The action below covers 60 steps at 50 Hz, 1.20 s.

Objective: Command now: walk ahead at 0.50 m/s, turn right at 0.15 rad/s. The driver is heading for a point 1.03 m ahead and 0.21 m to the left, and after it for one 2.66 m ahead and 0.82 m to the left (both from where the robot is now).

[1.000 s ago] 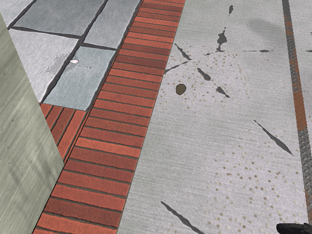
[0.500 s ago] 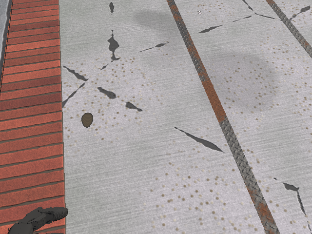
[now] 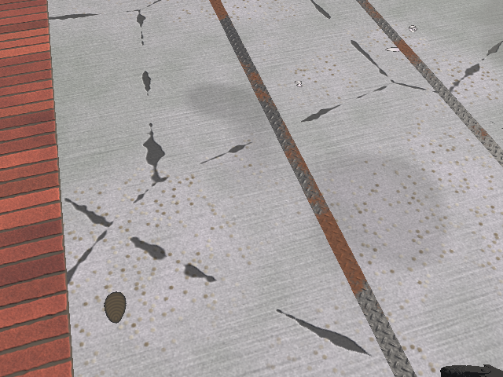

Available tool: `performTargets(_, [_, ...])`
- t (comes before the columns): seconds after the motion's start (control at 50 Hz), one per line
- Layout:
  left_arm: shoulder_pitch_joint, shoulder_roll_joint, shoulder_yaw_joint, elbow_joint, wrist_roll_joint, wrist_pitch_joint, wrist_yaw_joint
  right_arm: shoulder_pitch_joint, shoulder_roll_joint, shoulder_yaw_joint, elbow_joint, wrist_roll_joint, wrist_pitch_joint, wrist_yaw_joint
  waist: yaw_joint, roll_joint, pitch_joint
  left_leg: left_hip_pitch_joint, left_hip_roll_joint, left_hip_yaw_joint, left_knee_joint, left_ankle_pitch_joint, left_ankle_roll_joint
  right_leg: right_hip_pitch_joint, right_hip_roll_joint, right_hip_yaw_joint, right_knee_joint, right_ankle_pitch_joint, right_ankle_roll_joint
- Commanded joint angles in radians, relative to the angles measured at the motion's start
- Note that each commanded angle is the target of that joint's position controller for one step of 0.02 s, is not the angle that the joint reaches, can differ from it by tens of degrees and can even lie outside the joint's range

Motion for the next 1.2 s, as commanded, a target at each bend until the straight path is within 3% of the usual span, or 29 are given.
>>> performTargets(0.02, [0.044, 0.117, 0.010, -0.083, -0.024, -0.036, 0.002, 0.316, -0.173, -0.056, 0.031, 0.031, 0.005, 0.001, -0.144, 0.219, -0.234, 0.731, 0.398, -0.733, -0.271, -0.352, 0.254, -0.622, -0.005, 0.036, 0.585, -0.076, 0.013])
performTargets(0.04, [-0.052, 0.128, 0.012, -0.102, -0.027, -0.039, 0.000, 0.250, -0.144, -0.046, 0.015, 0.021, 0.014, -0.005, -0.139, 0.136, -0.124, 0.611, 0.360, -0.583, -0.278, -0.311, 0.216, -0.643, -0.057, -0.010, 0.579, 0.005, 0.009])
performTargets(0.06, [-0.106, 0.115, 0.009, -0.113, -0.011, -0.043, -0.001, 0.202, -0.128, -0.039, 0.013, 0.009, 0.020, -0.009, -0.121, 0.080, -0.037, 0.488, 0.313, -0.471, -0.301, -0.200, 0.200, -0.633, -0.098, -0.047, 0.517, 0.082, 0.010])
performTargets(0.08, [-0.119, 0.104, 0.013, -0.113, 0.003, -0.044, -0.003, 0.179, -0.106, -0.030, 0.013, -0.001, 0.019, -0.013, -0.100, 0.086, -0.014, 0.423, 0.278, -0.401, -0.316, -0.102, 0.190, -0.601, -0.132, -0.056, 0.451, 0.139, 0.011])
performTargets(0.1, [-0.105, 0.088, 0.012, -0.108, 0.005, -0.042, -0.006, 0.173, -0.096, -0.024, 0.015, -0.006, 0.018, -0.015, -0.084, 0.108, -0.014, 0.385, 0.250, -0.353, -0.333, -0.031, 0.184, -0.556, -0.146, -0.065, 0.416, 0.170, 0.016])
performTargets(0.14, [-0.085, 0.055, 0.007, -0.099, 0.005, -0.035, -0.009, 0.185, -0.099, -0.023, 0.029, 0.005, 0.014, -0.017, -0.070, 0.125, -0.026, 0.357, 0.234, -0.287, -0.359, 0.075, 0.200, -0.531, -0.151, -0.091, 0.360, 0.188, 0.031])
performTargets(0.18, [-0.138, 0.037, 0.000, -0.121, 0.012, -0.033, -0.008, 0.199, -0.128, -0.029, 0.045, 0.014, 0.013, -0.023, -0.074, 0.105, -0.004, 0.347, 0.241, -0.243, -0.387, 0.146, 0.216, -0.569, -0.160, -0.107, 0.263, 0.241, 0.052])
performTargets(0.24, [-0.229, 0.019, -0.008, -0.142, 0.014, -0.038, -0.013, 0.215, -0.147, -0.032, 0.067, 0.019, 0.017, -0.028, -0.099, 0.092, 0.013, 0.336, 0.205, -0.152, -0.409, 0.190, 0.186, -0.546, -0.157, -0.124, 0.070, 0.416, 0.055])
performTargets(0.28, [-0.286, 0.003, -0.015, -0.154, 0.015, -0.045, -0.020, 0.232, -0.148, -0.029, 0.086, 0.020, 0.024, -0.034, -0.114, 0.086, 0.030, 0.311, 0.181, -0.090, -0.385, 0.346, 0.165, -0.476, -0.127, -0.152, -0.056, 0.511, 0.055])
performTargets(0.36, [-0.346, 0.019, -0.007, -0.174, 0.014, -0.058, -0.036, 0.284, -0.159, -0.030, 0.129, 0.029, 0.049, -0.040, -0.127, 0.097, 0.010, 0.388, 0.201, -0.082, -0.306, 0.453, 0.136, -0.398, -0.086, -0.150, -0.180, 0.580, 0.031])
performTargets(0.4, [-0.309, 0.048, 0.004, -0.166, 0.018, -0.059, -0.039, 0.265, -0.171, -0.034, 0.138, 0.030, 0.061, -0.044, -0.092, 0.109, -0.013, 0.431, 0.218, -0.100, -0.237, 0.479, 0.114, -0.342, -0.076, -0.139, -0.220, 0.535, 0.004])
performTargets(0.42, [-0.238, 0.061, 0.012, -0.141, 0.028, -0.059, -0.040, 0.237, -0.184, -0.039, 0.134, 0.027, 0.070, -0.045, -0.045, 0.112, -0.051, 0.428, 0.196, -0.081, -0.147, 0.528, 0.097, -0.247, -0.060, -0.153, -0.255, 0.539, -0.016])
performTargets(0.44, [-0.148, 0.098, 0.025, -0.110, 0.036, -0.061, -0.036, 0.246, -0.161, -0.032, 0.132, 0.022, 0.073, -0.044, -0.010, 0.066, -0.116, 0.396, 0.144, -0.058, -0.016, 0.521, 0.066, -0.095, -0.070, -0.162, -0.293, 0.685, -0.042])
performTargets(0.46, [-0.056, 0.165, 0.036, -0.100, 0.055, -0.059, -0.026, 0.287, -0.109, -0.012, 0.109, -0.007, 0.067, -0.042, -0.005, -0.062, -0.255, 0.224, 0.077, -0.031, 0.218, 0.231, 0.019, 0.189, -0.241, -0.006, -0.196, 1.108, -0.113])
performTargets(0.48, [-0.051, 0.138, 0.018, -0.097, 0.055, -0.045, -0.023, 0.449, -0.015, 0.022, 0.141, -0.006, 0.064, -0.031, -0.056, -0.255, -0.399, -0.013, -0.027, -0.040, 0.528, -0.510, -0.043, 0.423, -0.474, 0.260, -0.180, 1.282, -0.301])
performTargets(0.5, [-0.031, 0.084, 0.009, -0.089, 0.034, -0.030, -0.029, 0.445, -0.103, 0.003, 0.169, 0.015, 0.069, -0.024, -0.024, -0.171, -0.441, -0.037, -0.003, -0.132, 0.621, -0.590, -0.049, 0.365, -0.455, 0.317, -0.229, 1.070, -0.307])
performTargets(0.52, [-0.109, 0.074, 0.002, -0.095, 0.020, -0.026, -0.030, 0.353, -0.144, -0.013, 0.145, 0.031, 0.078, -0.028, -0.026, -0.117, -0.303, -0.094, 0.036, -0.108, 0.639, -0.546, -0.060, 0.246, -0.406, 0.236, -0.275, 0.904, -0.265])
performTargets(0.54, [-0.182, 0.053, -0.006, -0.096, 0.020, -0.024, -0.029, 0.281, -0.133, -0.015, 0.131, 0.028, 0.091, -0.040, -0.041, -0.060, -0.212, -0.102, 0.066, -0.087, 0.600, -0.484, -0.072, 0.121, -0.360, 0.181, -0.319, 0.788, -0.228])
performTargets(0.56, [-0.238, 0.042, -0.012, -0.095, 0.025, -0.024, -0.029, 0.255, -0.122, -0.018, 0.127, 0.018, 0.108, -0.051, -0.065, -0.048, -0.154, -0.065, 0.092, -0.087, 0.539, -0.437, -0.083, -0.004, -0.336, 0.139, -0.360, 0.701, -0.208])
performTargets(0.58, [-0.275, 0.049, -0.010, -0.088, 0.035, -0.022, -0.028, 0.266, -0.107, -0.018, 0.129, 0.013, 0.125, -0.059, -0.095, -0.082, -0.127, 0.019, 0.107, -0.081, 0.460, -0.395, -0.092, -0.118, -0.305, 0.097, -0.399, 0.625, -0.189])
performTargets(0.62, [-0.316, 0.054, -0.006, -0.075, 0.050, -0.020, -0.025, 0.295, -0.069, -0.011, 0.146, 0.007, 0.141, -0.072, -0.118, -0.122, -0.119, 0.145, 0.085, -0.042, 0.324, -0.354, -0.101, -0.233, -0.261, 0.022, -0.432, 0.576, -0.184])
performTargets(0.7, [-0.322, 0.055, -0.008, -0.038, 0.036, -0.008, -0.012, 0.272, -0.059, -0.011, 0.161, -0.003, 0.150, -0.072, -0.112, -0.106, -0.140, 0.296, 0.072, -0.014, 0.094, -0.104, -0.070, -0.289, -0.242, -0.010, -0.452, 0.263, -0.162])
performTargets(0.74, [-0.306, 0.030, -0.019, -0.012, 0.031, -0.001, -0.009, 0.247, -0.063, -0.013, 0.155, -0.021, 0.151, -0.068, -0.115, -0.087, -0.092, 0.359, 0.065, -0.011, -0.007, -0.042, -0.038, -0.354, -0.200, -0.021, -0.458, -0.002, -0.095])
performTargets(0.76, [-0.277, 0.012, -0.027, 0.008, 0.035, 0.000, -0.010, 0.224, -0.079, -0.013, 0.139, -0.029, 0.149, -0.070, -0.106, -0.059, -0.045, 0.347, 0.105, -0.058, -0.081, -0.041, -0.014, -0.372, -0.172, -0.030, -0.445, -0.082, -0.046])
performTargets(0.78, [-0.242, 0.022, -0.022, 0.016, 0.037, 0.002, -0.009, 0.191, -0.142, -0.026, 0.128, -0.019, 0.148, -0.076, -0.063, 0.024, 0.011, 0.251, 0.138, -0.090, -0.121, -0.166, 0.014, -0.349, -0.118, -0.072, -0.416, -0.077, -0.006])
performTargets(0.8, [-0.244, 0.026, -0.019, 0.021, 0.036, 0.006, -0.003, 0.169, -0.139, -0.030, 0.142, -0.010, 0.142, -0.075, -0.053, 0.106, 0.037, 0.114, 0.119, -0.091, -0.158, -0.340, 0.026, -0.246, -0.082, -0.120, -0.368, 0.020, 0.017])
performTargets(0.84, [-0.241, 0.023, -0.018, 0.037, 0.033, 0.011, 0.007, 0.134, -0.073, -0.013, 0.149, -0.016, 0.120, -0.072, -0.042, 0.140, 0.030, 0.053, 0.111, -0.091, -0.200, -0.334, -0.002, -0.134, -0.083, -0.129, -0.305, 0.151, 0.012])
performTargets(0.94, [-0.221, 0.022, -0.017, 0.094, 0.029, 0.011, 0.008, 0.161, -0.074, -0.011, 0.179, 0.001, 0.093, -0.067, -0.058, 0.067, -0.026, 0.165, 0.095, -0.066, -0.142, -0.085, -0.019, -0.104, -0.091, -0.132, -0.277, 0.353, -0.004])
performTargets(1.2, [-0.231, 0.035, -0.013, 0.218, 0.016, 0.033, 0.022, 0.163, -0.055, -0.007, 0.239, 0.006, 0.110, -0.068, -0.061, 0.015, -0.037, 0.235, 0.069, -0.034, -0.132, 0.091, -0.010, -0.043, -0.098, -0.136, -0.259, 0.503, 0.005])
